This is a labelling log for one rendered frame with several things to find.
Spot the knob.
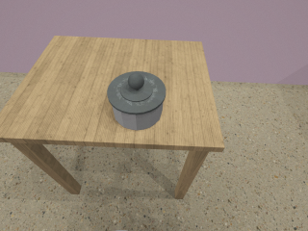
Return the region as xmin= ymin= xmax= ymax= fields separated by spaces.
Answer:
xmin=128 ymin=73 xmax=144 ymax=90

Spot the lid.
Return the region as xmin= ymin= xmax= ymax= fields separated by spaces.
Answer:
xmin=107 ymin=71 xmax=167 ymax=115

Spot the table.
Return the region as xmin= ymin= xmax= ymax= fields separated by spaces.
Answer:
xmin=0 ymin=36 xmax=225 ymax=199

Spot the pot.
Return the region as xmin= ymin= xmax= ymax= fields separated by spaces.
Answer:
xmin=113 ymin=102 xmax=164 ymax=131

